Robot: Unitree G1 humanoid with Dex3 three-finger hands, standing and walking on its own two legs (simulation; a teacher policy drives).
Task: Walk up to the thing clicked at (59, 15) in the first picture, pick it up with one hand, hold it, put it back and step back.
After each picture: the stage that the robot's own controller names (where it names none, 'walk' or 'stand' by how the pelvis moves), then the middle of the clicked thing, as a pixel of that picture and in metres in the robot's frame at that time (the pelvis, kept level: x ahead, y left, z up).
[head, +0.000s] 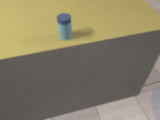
stand; (64, 27) +0.68 +0.11 +0.02
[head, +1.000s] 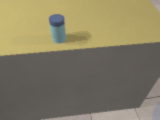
walk; (58, 29) +0.62 +0.16 +0.05
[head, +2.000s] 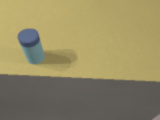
stand; (32, 47) +0.45 +0.20 +0.06
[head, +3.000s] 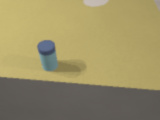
stand; (48, 56) +0.48 +0.17 +0.03
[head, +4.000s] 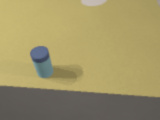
stand; (42, 62) +0.45 +0.18 +0.02
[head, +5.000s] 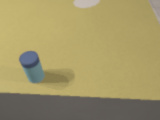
stand; (32, 67) +0.42 +0.22 +0.02
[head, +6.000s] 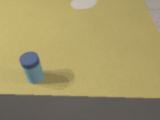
stand; (32, 68) +0.43 +0.21 +0.02
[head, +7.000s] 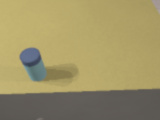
walk; (34, 65) +0.42 +0.20 +0.03
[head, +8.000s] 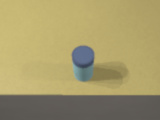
walk; (83, 64) +0.38 +0.03 +0.03
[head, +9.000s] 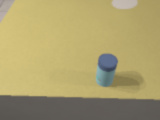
stand; (105, 70) +0.41 -0.06 +0.03
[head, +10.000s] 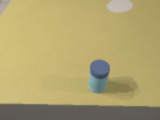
rise first; (98, 77) +0.38 -0.03 +0.02
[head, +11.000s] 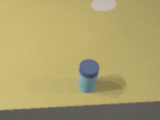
rise first; (88, 76) +0.38 -0.02 +0.03
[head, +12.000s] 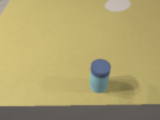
go down; (99, 76) +0.38 -0.03 +0.03
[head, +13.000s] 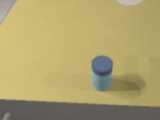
go down; (101, 74) +0.38 -0.01 +0.05
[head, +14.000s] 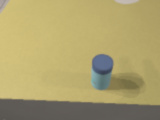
go down; (101, 72) +0.38 -0.01 +0.05
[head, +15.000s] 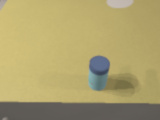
rise first; (98, 73) +0.39 -0.02 +0.04
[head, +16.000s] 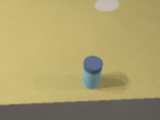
rise first; (91, 73) +0.40 -0.02 +0.03
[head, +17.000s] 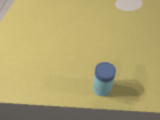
go down; (103, 79) +0.37 -0.02 +0.03
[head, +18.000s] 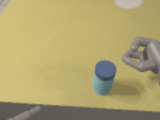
hold; (103, 78) +0.37 -0.02 +0.03
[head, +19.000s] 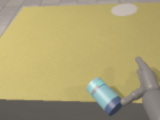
rise first; (104, 95) +0.32 -0.03 +0.03
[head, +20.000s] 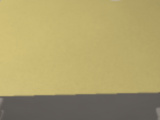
rise first; out of the picture +0.21 -0.13 -0.72
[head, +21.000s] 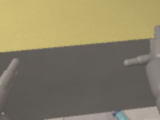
go down; (121, 118) +0.48 -0.21 -0.66
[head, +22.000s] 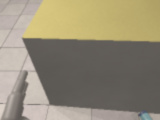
go down; (146, 119) +0.57 -0.37 -0.72
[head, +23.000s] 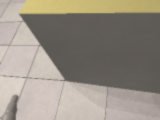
go down; out of the picture +0.52 -0.34 -0.67
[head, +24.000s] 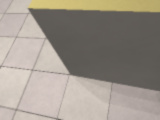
rise first; out of the picture +0.52 -0.36 -0.69
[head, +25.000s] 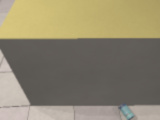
go down; (126, 111) +0.57 -0.33 -0.73
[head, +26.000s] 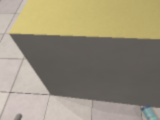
rise; (149, 114) +0.49 -0.34 -0.72
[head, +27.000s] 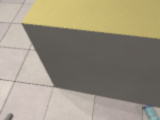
rise first; (150, 113) +0.50 -0.35 -0.74
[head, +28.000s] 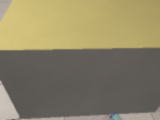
sink last; out of the picture +0.55 -0.34 -0.74
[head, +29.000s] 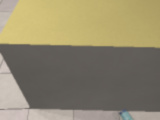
stand; (126, 117) +0.51 -0.36 -0.75
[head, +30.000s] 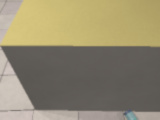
stand; (131, 118) +0.52 -0.36 -0.74
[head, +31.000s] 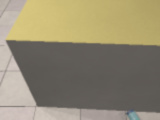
withdraw; (133, 118) +0.52 -0.38 -0.73
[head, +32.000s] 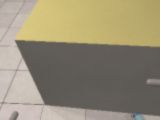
rise; out of the picture +0.53 -0.37 -0.74
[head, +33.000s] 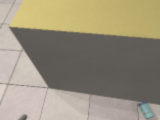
rise; (145, 110) +0.48 -0.34 -0.74
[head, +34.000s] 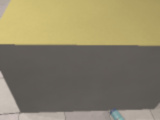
sink last; (116, 116) +0.56 -0.35 -0.74
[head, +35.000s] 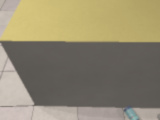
crouch; (131, 114) +0.53 -0.36 -0.74
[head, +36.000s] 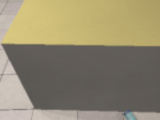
stand; (130, 118) +0.52 -0.37 -0.74
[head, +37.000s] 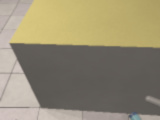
rise; out of the picture +0.53 -0.36 -0.74
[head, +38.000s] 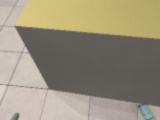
rise; (145, 111) +0.50 -0.35 -0.74
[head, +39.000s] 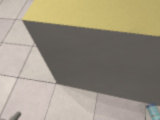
rise; (153, 112) +0.49 -0.35 -0.73
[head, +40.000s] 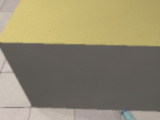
sink last; (128, 117) +0.52 -0.36 -0.75
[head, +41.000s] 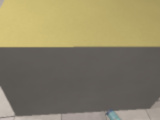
stand; (113, 117) +0.56 -0.34 -0.74
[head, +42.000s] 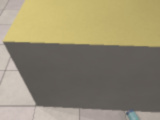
stand; (133, 117) +0.51 -0.37 -0.74
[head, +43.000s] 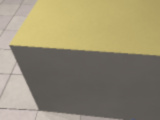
stand; out of the picture +0.49 -0.37 -0.75
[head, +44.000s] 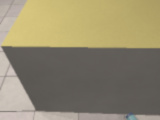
crouch; out of the picture +0.52 -0.35 -0.74
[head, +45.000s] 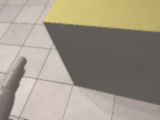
crouch; out of the picture +0.51 -0.38 -0.73
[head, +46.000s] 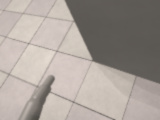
sink last; out of the picture +0.52 -0.38 -0.65
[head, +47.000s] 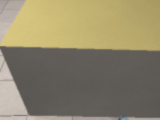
sink last; out of the picture +0.53 -0.38 -0.73
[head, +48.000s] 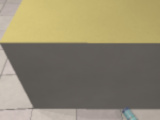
stand; (129, 115) +0.54 -0.38 -0.74
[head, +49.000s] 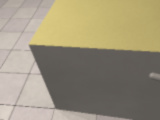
stand; out of the picture +0.51 -0.39 -0.74
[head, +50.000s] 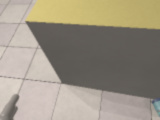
stand; (159, 107) +0.52 -0.35 -0.74
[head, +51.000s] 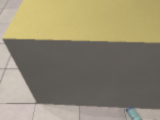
stand; (133, 114) +0.52 -0.37 -0.74
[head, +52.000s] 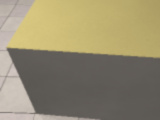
stand; out of the picture +0.48 -0.38 -0.74
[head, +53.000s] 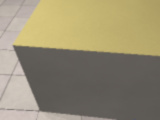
stand; out of the picture +0.49 -0.39 -0.75
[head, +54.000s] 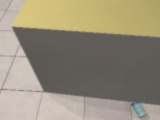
walk; (138, 109) +0.52 -0.39 -0.74
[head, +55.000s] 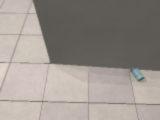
walk; (137, 74) +0.80 -0.44 -0.71
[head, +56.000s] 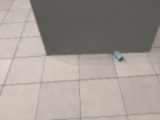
walk; (117, 55) +1.20 -0.33 -0.72
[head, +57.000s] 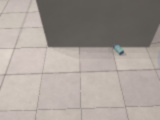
stand; (118, 49) +1.24 -0.33 -0.74
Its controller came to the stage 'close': no
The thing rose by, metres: 0.01
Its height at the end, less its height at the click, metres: -0.77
